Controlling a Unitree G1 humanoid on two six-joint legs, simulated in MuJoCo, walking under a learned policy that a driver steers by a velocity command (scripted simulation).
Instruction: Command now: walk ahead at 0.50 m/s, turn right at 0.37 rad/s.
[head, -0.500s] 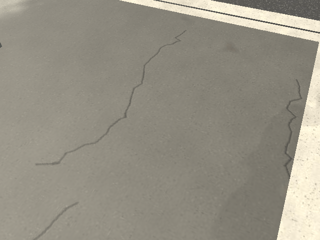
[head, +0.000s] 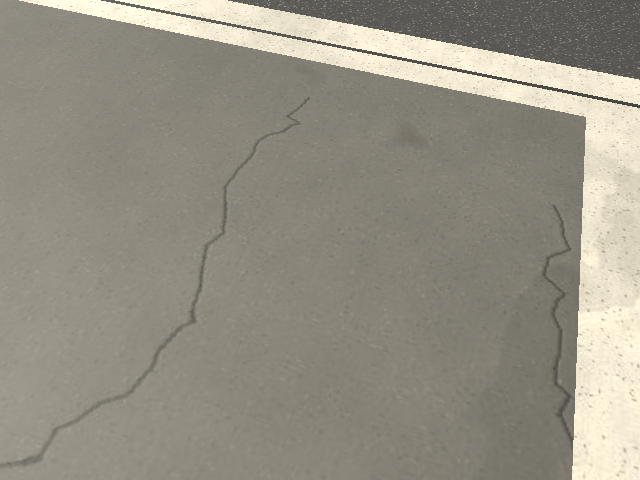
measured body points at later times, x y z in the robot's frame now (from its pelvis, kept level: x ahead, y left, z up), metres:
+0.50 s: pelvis +0.28 -0.08 -0.01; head +0.31 -0.09 +0.44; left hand +0.45 +0.16 -0.13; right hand +0.33 -0.38 -0.13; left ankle +0.26 +0.10 -0.65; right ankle +0.30 -0.15 -0.74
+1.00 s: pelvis +0.58 -0.10 -0.01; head +0.62 -0.10 +0.44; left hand +0.76 +0.13 -0.13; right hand +0.61 -0.39 -0.12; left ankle +0.66 -0.05 -0.74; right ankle +0.46 -0.21 -0.65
